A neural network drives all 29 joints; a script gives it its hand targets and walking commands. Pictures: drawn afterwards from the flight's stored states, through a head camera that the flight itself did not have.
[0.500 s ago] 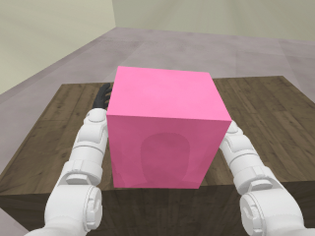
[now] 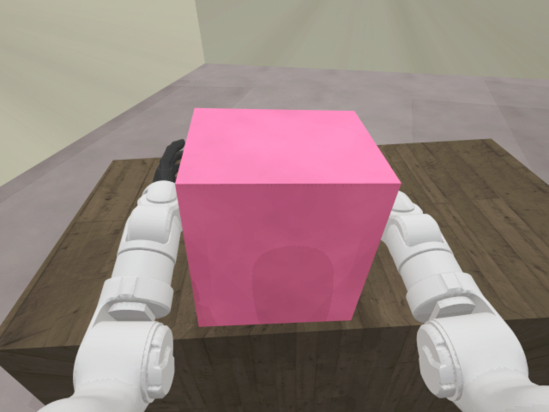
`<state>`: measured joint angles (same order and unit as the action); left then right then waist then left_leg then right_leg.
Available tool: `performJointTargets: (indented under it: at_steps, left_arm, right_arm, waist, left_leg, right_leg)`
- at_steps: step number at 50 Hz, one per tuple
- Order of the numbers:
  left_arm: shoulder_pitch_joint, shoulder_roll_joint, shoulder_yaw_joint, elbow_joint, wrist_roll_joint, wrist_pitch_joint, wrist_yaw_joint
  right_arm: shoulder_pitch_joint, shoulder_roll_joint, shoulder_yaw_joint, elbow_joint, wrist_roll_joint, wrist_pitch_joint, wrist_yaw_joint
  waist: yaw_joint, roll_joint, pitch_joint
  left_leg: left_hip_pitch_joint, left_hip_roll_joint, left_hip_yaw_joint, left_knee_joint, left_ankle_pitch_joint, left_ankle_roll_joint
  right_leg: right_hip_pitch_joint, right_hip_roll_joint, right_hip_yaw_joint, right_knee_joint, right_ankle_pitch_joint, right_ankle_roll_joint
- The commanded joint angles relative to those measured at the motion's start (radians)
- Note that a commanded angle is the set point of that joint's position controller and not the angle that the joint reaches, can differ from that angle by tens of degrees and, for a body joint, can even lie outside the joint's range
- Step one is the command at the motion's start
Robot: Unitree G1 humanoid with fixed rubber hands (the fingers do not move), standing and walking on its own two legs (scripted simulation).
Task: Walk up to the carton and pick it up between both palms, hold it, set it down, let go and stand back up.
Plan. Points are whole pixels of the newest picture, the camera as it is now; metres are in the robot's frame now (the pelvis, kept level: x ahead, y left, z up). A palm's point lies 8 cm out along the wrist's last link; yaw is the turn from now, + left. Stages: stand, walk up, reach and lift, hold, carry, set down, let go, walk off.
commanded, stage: reach and lift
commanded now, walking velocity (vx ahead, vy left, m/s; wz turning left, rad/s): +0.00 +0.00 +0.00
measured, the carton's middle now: (276, 219) +0.36 +0.02 +0.16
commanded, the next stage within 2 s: hold in 1.00 s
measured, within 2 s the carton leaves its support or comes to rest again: neither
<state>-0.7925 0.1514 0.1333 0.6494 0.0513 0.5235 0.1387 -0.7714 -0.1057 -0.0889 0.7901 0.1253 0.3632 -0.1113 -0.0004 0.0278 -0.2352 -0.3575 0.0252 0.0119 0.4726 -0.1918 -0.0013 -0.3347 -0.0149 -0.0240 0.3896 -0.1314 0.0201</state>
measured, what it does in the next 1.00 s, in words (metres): stands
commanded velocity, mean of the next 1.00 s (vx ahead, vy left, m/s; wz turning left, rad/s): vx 0.00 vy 0.00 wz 0.00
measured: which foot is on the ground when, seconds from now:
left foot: down 0.00-1.00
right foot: down 0.00-1.00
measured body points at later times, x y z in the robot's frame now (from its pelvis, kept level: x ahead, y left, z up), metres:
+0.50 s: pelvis +0.00 +0.00 +0.00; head -0.07 -0.01 +0.44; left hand +0.39 +0.18 +0.23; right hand +0.40 -0.15 +0.20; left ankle +0.03 +0.11 -0.74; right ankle +0.04 -0.14 -0.74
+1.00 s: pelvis +0.00 +0.00 +0.00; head -0.08 -0.01 +0.44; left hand +0.39 +0.18 +0.24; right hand +0.40 -0.15 +0.21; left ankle +0.03 +0.11 -0.74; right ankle +0.04 -0.14 -0.74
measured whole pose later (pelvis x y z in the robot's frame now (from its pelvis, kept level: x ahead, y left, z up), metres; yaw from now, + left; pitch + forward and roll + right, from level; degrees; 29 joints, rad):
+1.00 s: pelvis +0.00 +0.00 +0.00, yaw +0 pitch +3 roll -1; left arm -0.84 0.16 0.17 0.59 0.05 0.68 0.13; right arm -0.87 -0.12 -0.12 0.79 0.17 0.50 -0.12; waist 0.00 0.04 -0.26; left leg -0.34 0.03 0.01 0.47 -0.19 0.00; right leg -0.31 -0.01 -0.02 0.39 -0.13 0.02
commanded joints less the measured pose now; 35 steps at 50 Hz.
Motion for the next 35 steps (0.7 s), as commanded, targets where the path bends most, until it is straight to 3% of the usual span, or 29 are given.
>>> performJointTargets:
  at_steps: [1, 2, 3, 4, 7, 10, 17, 18, 19, 21, 22, 25, 26, 28, 31, 33, 35]
  left_arm:
    - [-0.943, -0.924, -0.364, -0.313, -0.182, -0.045, -0.158]
    - [-0.935, -0.917, -0.346, -0.292, -0.169, -0.036, -0.162]
    - [-0.963, -0.915, -0.347, -0.347, -0.175, -0.04, -0.16]
    - [-0.973, -0.905, -0.355, -0.335, -0.178, -0.042, -0.16]
    - [-0.991, -0.938, -0.396, -0.401, -0.209, -0.042, -0.146]
    - [-0.96, -0.929, -0.388, -0.394, -0.202, -0.026, -0.147]
    - [-0.993, -0.888, -0.339, -0.333, -0.189, 0.001, -0.167]
    - [-1.009, -0.893, -0.348, -0.351, -0.197, -0.001, -0.166]
    - [-1.034, -0.907, -0.378, -0.377, -0.208, -0.004, -0.161]
    - [-1.041, -0.901, -0.353, -0.377, -0.203, 0.0, -0.155]
    - [-1.004, -0.889, -0.329, -0.321, -0.191, 0.005, -0.16]
    - [-1.048, -0.879, -0.337, -0.375, -0.196, 0.005, -0.166]
    - [-1.039, -0.868, -0.312, -0.337, -0.189, 0.008, -0.168]
    - [-1.027, -0.851, -0.304, -0.299, -0.185, 0.015, -0.175]
    - [-1.042, -0.845, -0.292, -0.334, -0.188, 0.014, -0.173]
    - [-1.057, -0.858, -0.331, -0.372, -0.203, 0.021, -0.174]
    - [-1.087, -0.87, -0.36, -0.444, -0.219, 0.018, -0.166]
  right_arm:
    - [-1.193, 0.709, 0.283, -0.457, 0.187, -0.07, 0.096]
    - [-1.2, 0.702, 0.27, -0.444, 0.182, -0.065, 0.095]
    - [-1.21, 0.72, 0.29, -0.472, 0.196, -0.067, 0.099]
    - [-1.191, 0.711, 0.274, -0.427, 0.188, -0.057, 0.097]
    - [-1.235, 0.721, 0.311, -0.508, 0.226, -0.06, 0.098]
    - [-1.187, 0.71, 0.302, -0.488, 0.222, -0.043, 0.094]
    - [-1.228, 0.69, 0.255, -0.408, 0.214, -0.018, 0.095]
    - [-1.24, 0.703, 0.258, -0.431, 0.221, -0.024, 0.097]
    - [-1.253, 0.701, 0.26, -0.443, 0.225, -0.023, 0.1]
    - [-1.223, 0.701, 0.259, -0.402, 0.222, -0.011, 0.102]
    - [-1.235, 0.691, 0.252, -0.389, 0.213, -0.006, 0.1]
    - [-1.242, 0.705, 0.26, -0.411, 0.223, -0.002, 0.097]
    - [-1.222, 0.695, 0.241, -0.365, 0.217, 0.008, 0.095]
    - [-1.253, 0.697, 0.244, -0.382, 0.225, 0.01, 0.093]
    - [-1.231, 0.695, 0.248, -0.366, 0.228, 0.019, 0.093]
    - [-1.241, 0.704, 0.268, -0.399, 0.241, 0.02, 0.089]
    - [-1.24, 0.7, 0.275, -0.43, 0.261, 0.025, 0.087]
  waist:
    - [-0.063, -0.001, -0.424]
    - [-0.062, 0.004, -0.398]
    - [-0.051, -0.002, -0.447]
    - [-0.062, 0.009, -0.433]
    - [-0.055, 0.036, -0.528]
    - [-0.076, 0.027, -0.494]
    - [-0.083, 0.004, -0.391]
    - [-0.071, 0.017, -0.434]
    - [-0.08, 0.035, -0.465]
    - [-0.082, 0.034, -0.456]
    - [-0.079, 0.0, -0.416]
    - [-0.081, 0.0, -0.432]
    - [-0.08, 0.002, -0.399]
    - [-0.077, -0.002, -0.403]
    - [-0.076, -0.006, -0.427]
    - [-0.076, 0.031, -0.475]
    - [-0.096, 0.042, -0.524]
  left_leg:
    - [0.328, -0.054, -0.081, -0.094, 0.216, -0.043]
    - [0.316, -0.054, -0.076, -0.104, 0.201, -0.043]
    - [0.329, -0.056, -0.075, -0.097, 0.23, -0.037]
    - [0.329, -0.058, -0.076, -0.098, 0.218, -0.038]
    - [0.37, -0.058, -0.083, -0.071, 0.294, -0.054]
    - [0.376, -0.058, -0.079, -0.068, 0.325, -0.057]
    - [0.31, -0.054, -0.08, -0.104, 0.2, -0.045]
    - [0.319, -0.054, -0.079, -0.106, 0.205, -0.044]
    - [0.331, -0.051, -0.084, -0.097, 0.218, -0.055]
    - [0.334, -0.054, -0.089, -0.106, 0.216, -0.048]
    - [0.31, -0.056, -0.08, -0.113, 0.187, -0.039]
    - [0.305, -0.058, -0.079, -0.111, 0.198, -0.038]
    - [0.296, -0.057, -0.079, -0.122, 0.183, -0.033]
    - [0.281, -0.063, -0.068, -0.121, 0.162, -0.029]
    - [0.294, -0.063, -0.072, -0.121, 0.184, -0.029]
    - [0.315, -0.064, -0.071, -0.111, 0.21, -0.039]
    - [0.354, -0.062, -0.079, -0.089, 0.274, -0.053]
  right_leg:
    - [0.23, 0.099, 0.012, -0.115, 0.065, -0.019]
    - [0.239, 0.099, 0.015, -0.119, 0.051, -0.018]
    - [0.269, 0.098, 0.015, -0.112, 0.092, -0.017]
    - [0.257, 0.097, 0.02, -0.114, 0.081, -0.014]
    - [0.258, 0.107, 0.015, -0.099, 0.139, -0.018]
    - [0.261, 0.109, 0.009, -0.099, 0.175, -0.015]
    - [0.254, 0.099, 0.013, -0.116, 0.076, -0.021]
    - [0.256, 0.098, 0.012, -0.113, 0.08, -0.021]
    - [0.252, 0.1, 0.007, -0.108, 0.092, -0.022]
    - [0.249, 0.102, 0.011, -0.112, 0.089, -0.024]
    - [0.254, 0.1, 0.016, -0.119, 0.073, -0.02]
    - [0.269, 0.102, 0.01, -0.11, 0.09, -0.015]
    - [0.269, 0.099, 0.013, -0.114, 0.087, -0.017]
    - [0.271, 0.098, 0.015, -0.115, 0.076, -0.014]
    - [0.284, 0.101, 0.014, -0.112, 0.101, -0.016]
    - [0.295, 0.101, 0.016, -0.103, 0.125, -0.015]
    - [0.297, 0.108, 0.011, -0.094, 0.174, -0.014]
